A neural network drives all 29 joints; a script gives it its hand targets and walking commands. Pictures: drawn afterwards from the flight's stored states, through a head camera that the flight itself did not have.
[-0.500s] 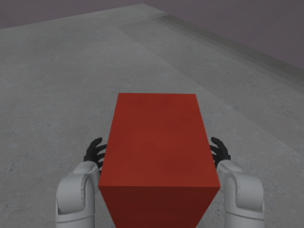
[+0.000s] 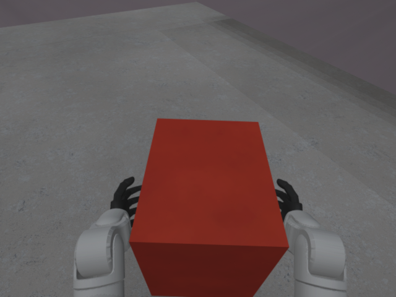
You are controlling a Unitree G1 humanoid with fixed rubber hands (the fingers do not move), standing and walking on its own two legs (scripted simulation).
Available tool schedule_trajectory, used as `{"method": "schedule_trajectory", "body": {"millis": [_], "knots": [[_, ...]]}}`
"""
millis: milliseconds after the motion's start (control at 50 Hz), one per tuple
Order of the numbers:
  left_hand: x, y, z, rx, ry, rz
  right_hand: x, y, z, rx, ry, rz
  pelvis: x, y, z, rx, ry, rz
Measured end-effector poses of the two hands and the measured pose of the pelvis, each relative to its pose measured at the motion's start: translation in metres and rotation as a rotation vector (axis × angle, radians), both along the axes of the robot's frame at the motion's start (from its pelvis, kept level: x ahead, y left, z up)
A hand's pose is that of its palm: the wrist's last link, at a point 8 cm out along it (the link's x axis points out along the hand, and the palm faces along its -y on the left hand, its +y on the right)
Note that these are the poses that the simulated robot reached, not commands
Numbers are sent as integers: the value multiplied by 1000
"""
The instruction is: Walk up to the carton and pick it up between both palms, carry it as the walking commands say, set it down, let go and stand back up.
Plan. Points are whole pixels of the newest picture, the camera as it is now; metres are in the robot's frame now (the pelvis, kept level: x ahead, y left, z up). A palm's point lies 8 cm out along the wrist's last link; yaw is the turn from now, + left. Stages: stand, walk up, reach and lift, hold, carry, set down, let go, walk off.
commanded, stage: carry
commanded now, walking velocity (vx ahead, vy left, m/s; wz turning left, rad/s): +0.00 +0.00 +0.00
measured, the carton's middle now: (204, 209) +0.32 +0.01 +0.02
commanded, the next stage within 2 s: none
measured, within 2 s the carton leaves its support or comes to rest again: neither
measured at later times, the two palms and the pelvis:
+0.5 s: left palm (133, 215) +0.27 +0.14 +0.07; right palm (295, 223) +0.27 -0.17 +0.06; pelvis +0.00 -0.01 +0.00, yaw +0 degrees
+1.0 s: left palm (128, 224) +0.26 +0.15 +0.06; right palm (292, 227) +0.26 -0.16 +0.05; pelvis -0.01 -0.01 +0.00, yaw +0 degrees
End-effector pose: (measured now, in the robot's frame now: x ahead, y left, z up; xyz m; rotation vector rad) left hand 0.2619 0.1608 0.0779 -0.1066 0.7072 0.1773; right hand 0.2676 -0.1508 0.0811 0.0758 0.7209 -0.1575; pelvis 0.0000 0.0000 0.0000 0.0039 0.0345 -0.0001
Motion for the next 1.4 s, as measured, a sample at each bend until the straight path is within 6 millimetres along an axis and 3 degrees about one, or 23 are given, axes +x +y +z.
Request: {"method": "schedule_trajectory", "body": {"millis": [460, 1040, 1220, 1400], "knots": [[9, -19, -9, 34, -5, -36, 3, -17, -21, 34, -2, -13, 1, -11, 0, 3, -17, 2], [-6, -10, -18, 34, -31, -21, -4, -10, -26, 10, -29, 19, -8, -9, -1, -2, -10, 6], [-3, -11, -27, 50, -8, -31, -4, -10, -40, 27, -8, 24, -8, -9, -1, -1, -1, 6], [1, -14, -31, 37, -23, -39, -2, -14, -39, 5, -22, 18, -6, -11, -1, -1, 8, 7]]}}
